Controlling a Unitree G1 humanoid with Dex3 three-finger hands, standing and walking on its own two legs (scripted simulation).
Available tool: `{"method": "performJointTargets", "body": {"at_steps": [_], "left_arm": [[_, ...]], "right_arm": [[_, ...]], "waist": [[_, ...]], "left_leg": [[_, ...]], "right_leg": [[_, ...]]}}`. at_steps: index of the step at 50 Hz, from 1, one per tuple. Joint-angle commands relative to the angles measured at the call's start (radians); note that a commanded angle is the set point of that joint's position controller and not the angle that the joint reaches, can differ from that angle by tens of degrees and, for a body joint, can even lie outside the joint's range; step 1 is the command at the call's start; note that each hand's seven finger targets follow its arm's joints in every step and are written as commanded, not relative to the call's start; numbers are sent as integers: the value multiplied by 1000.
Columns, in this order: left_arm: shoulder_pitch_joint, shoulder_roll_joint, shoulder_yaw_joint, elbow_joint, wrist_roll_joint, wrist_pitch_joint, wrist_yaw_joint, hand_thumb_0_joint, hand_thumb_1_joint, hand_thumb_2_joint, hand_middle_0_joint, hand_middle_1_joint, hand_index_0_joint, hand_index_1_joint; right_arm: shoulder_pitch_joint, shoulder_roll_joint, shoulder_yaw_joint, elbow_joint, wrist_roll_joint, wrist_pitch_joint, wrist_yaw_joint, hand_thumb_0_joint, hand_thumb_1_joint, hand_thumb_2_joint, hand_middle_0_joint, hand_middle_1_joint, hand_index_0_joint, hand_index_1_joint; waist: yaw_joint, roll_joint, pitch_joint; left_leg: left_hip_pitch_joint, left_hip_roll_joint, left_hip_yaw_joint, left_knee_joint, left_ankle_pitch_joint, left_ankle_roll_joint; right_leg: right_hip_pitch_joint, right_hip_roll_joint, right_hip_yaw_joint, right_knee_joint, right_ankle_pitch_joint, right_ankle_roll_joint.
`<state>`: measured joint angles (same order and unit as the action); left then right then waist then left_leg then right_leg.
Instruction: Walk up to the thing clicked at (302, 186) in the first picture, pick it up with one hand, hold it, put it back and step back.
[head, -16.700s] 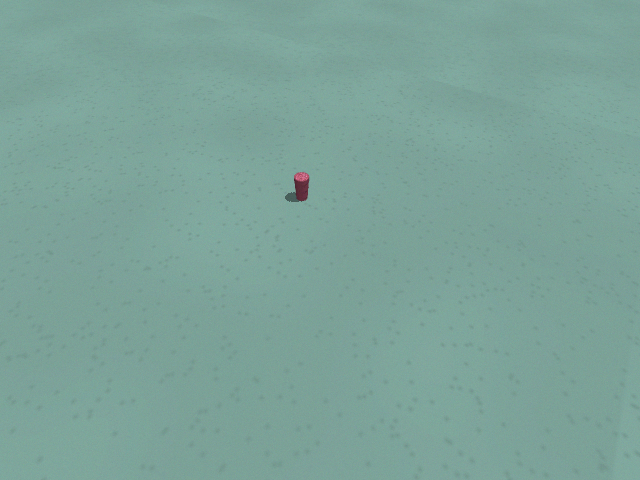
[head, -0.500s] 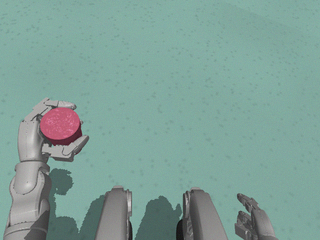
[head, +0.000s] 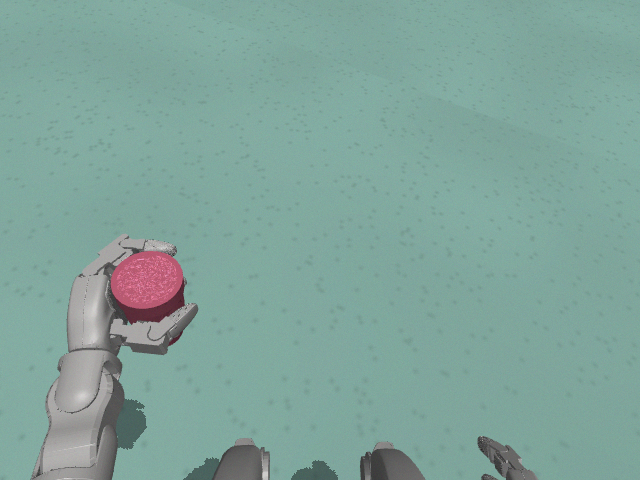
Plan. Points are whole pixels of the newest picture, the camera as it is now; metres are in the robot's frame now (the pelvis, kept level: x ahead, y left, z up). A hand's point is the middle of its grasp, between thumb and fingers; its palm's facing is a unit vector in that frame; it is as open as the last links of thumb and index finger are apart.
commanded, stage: lift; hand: left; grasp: from the side
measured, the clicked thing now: (155, 306) +0.35 +0.20 +0.02
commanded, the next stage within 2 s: hold in 0.78 s
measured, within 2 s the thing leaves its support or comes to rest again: neither
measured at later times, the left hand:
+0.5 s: hand (165, 268) +0.35 +0.17 +0.09, palm faces +0.12 -0.99 -0.01, open 9.3 cm
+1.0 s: hand (165, 257) +0.35 +0.16 +0.11, palm faces +0.11 -0.99 -0.01, open 9.3 cm
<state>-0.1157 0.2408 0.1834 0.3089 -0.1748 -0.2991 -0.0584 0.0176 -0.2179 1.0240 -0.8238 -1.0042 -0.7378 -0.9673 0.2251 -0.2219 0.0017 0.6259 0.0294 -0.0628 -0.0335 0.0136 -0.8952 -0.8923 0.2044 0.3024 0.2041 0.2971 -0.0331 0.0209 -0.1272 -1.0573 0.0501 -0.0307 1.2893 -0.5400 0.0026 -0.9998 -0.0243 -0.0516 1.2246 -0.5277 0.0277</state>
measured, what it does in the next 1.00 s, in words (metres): rises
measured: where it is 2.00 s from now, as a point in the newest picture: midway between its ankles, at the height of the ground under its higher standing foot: outside the picture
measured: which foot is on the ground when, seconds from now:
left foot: down 0.00-1.00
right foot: down 0.00-1.00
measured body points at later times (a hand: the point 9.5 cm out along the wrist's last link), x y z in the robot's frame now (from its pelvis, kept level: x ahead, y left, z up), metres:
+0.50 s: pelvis +0.02 -0.01 +0.05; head +0.09 +0.00 +0.49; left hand +0.34 +0.22 +0.09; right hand +0.16 -0.25 -0.06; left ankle +0.04 +0.11 -0.63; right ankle +0.04 -0.14 -0.63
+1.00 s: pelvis +0.03 -0.01 +0.07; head +0.08 +0.00 +0.51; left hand +0.34 +0.22 +0.12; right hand +0.16 -0.26 -0.04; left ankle +0.04 +0.11 -0.63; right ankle +0.04 -0.14 -0.63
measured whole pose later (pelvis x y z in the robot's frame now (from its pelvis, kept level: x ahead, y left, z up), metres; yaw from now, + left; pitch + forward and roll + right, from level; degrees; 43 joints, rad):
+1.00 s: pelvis +0.03 -0.01 +0.07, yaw +1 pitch +8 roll -2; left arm -0.11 0.19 0.16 0.39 -0.17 -0.34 -0.07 0.02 -0.22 1.02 -0.82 -1.00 -0.74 -0.97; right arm 0.23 -0.22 -0.01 0.64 0.01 -0.02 -0.02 0.01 -0.90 -0.90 0.20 0.30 0.20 0.30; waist -0.02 0.01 -0.05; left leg -0.63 0.05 -0.01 0.92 -0.43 -0.01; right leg -0.60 -0.02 -0.04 0.88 -0.42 0.01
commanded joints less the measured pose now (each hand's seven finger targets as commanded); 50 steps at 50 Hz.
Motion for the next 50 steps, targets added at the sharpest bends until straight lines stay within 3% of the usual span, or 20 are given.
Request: {"method": "performJointTargets", "body": {"at_steps": [1,3,4,5,8,10,18,20,22,23,35,38,39,40,44,46,47,50], "left_arm": [[-243,114,19,-233,-15,-87,-2,0,236,1201,-1259,-1355,-1281,-1347],[-230,120,33,-213,-13,-88,4,0,243,1204,-1259,-1350,-1278,-1344],[-254,110,11,-248,-12,-93,4,0,246,1196,-1241,-1340,-1260,-1334],[-226,114,29,-221,-14,-92,6,0,248,1197,-1247,-1342,-1267,-1336],[-257,112,32,-228,-13,-99,13,0,239,1211,-1244,-1352,-1264,-1346],[-243,92,14,-212,-11,-101,15,0,272,1217,-1247,-1353,-1266,-1348],[-242,83,8,-185,-7,-105,10,0,219,1198,-1209,-1326,-1228,-1322],[-241,94,24,-188,-10,-111,12,0,230,1199,-1200,-1320,-1218,-1316],[-262,81,4,-213,-13,-118,7,0,220,1191,-1193,-1311,-1209,-1309],[-256,84,17,-199,-12,-118,6,0,216,1186,-1195,-1308,-1211,-1306],[-258,75,10,-167,-11,-117,-5,0,245,1215,-1210,-1332,-1226,-1331],[-237,81,24,-140,-10,-116,-9,0,258,1206,-1214,-1326,-1231,-1323],[-263,73,12,-164,-16,-121,-10,0,271,1212,-1221,-1333,-1236,-1331],[-274,89,32,-165,-17,-125,-9,0,250,1220,-1234,-1347,-1248,-1347],[-240,67,11,-146,-11,-120,-11,0,289,1226,-1236,-1357,-1254,-1353],[-287,78,12,-177,-13,-127,-12,0,271,1127,-1233,-1312,-1249,-1304],[-263,83,25,-156,-13,-124,-9,0,286,1132,-1234,-1317,-1252,-1308],[-264,63,11,-162,-11,-120,-5,0,296,1138,-1230,-1317,-1248,-1308]], "right_arm": [[1,-146,-56,-114,-3,-39,-11,0,-902,-895,200,300,200,300],[9,-148,-57,-105,-5,-38,-11,0,-900,-895,200,300,200,300],[-3,-146,-55,-118,-5,-38,-11,0,-900,-896,200,300,200,300],[6,-143,-55,-112,-7,-38,-12,0,-901,-896,200,300,200,300],[11,-143,-56,-105,-11,-41,-10,0,-899,-895,200,300,200,300],[2,-142,-54,-113,-10,-36,-10,0,-899,-896,200,300,200,300],[1,-132,-54,-101,-17,-29,-6,0,-899,-896,200,300,200,300],[-11,-132,-55,-112,-15,-29,-6,0,-896,-896,200,300,200,300],[-14,-130,-53,-113,-17,-30,-6,0,-898,-897,200,300,200,300],[-13,-132,-55,-110,-19,-29,-5,0,-899,-897,200,300,200,300],[1,-139,-62,-97,-23,-10,0,0,-891,-895,200,300,200,300],[-7,-135,-60,-101,-23,-3,0,0,-892,-895,200,300,200,300],[-19,-132,-56,-108,-21,-3,1,0,-892,-895,200,300,200,300],[-19,-129,-55,-106,-23,-3,1,0,-899,-897,200,300,200,300],[-18,-134,-59,-111,-22,1,0,0,-895,-896,200,300,200,300],[-20,-131,-56,-107,-22,2,0,0,-910,-898,200,300,200,300],[-16,-134,-58,-108,-22,1,-1,0,-909,-897,200,300,200,300],[-16,-130,-56,-105,-24,1,0,0,-909,-898,200,300,200,300]], "waist": [[-7,50,-322],[-1,36,-314],[3,46,-311],[1,36,-319],[0,46,-310],[4,31,-278],[6,22,-255],[11,3,-263],[4,11,-261],[-2,12,-253],[1,25,-261],[7,-1,-235],[8,-9,-211],[8,2,-220],[5,-4,-228],[4,13,-223],[6,5,-226],[7,10,-212]], "left_leg": [[354,-18,-39,-286,169,-4],[360,-20,-28,-298,186,-3],[374,-23,-18,-308,176,-4],[382,-24,-16,-311,198,-3],[424,-20,-20,-337,233,-7],[433,-21,-17,-361,230,-7],[484,-25,3,-403,284,-3],[478,-30,14,-407,283,1],[490,-31,20,-413,291,1],[506,-29,13,-422,293,0],[588,-26,19,-448,442,-4],[563,-29,25,-463,397,-1],[549,-33,30,-470,364,1],[553,-33,30,-473,355,1],[579,-32,31,-493,360,-1],[585,-34,32,-496,359,-1],[597,-31,28,-500,372,-2],[600,-31,27,-510,375,-4]], "right_leg": [[180,34,-12,-211,199,-43],[216,32,-10,-231,213,-44],[226,33,-6,-247,204,-44],[252,32,-6,-257,225,-43],[268,36,-12,-268,249,-45],[285,34,-9,-289,247,-45],[380,31,2,-359,306,-39],[422,27,10,-377,317,-35],[439,27,14,-389,330,-34],[424,30,8,-388,328,-36],[494,32,7,-410,457,-36],[516,30,10,-432,430,-34],[524,27,15,-447,408,-30],[530,27,15,-448,396,-30],[540,29,14,-455,401,-31],[542,29,14,-463,398,-32],[537,32,10,-458,404,-34],[538,32,7,-465,403,-35]]}}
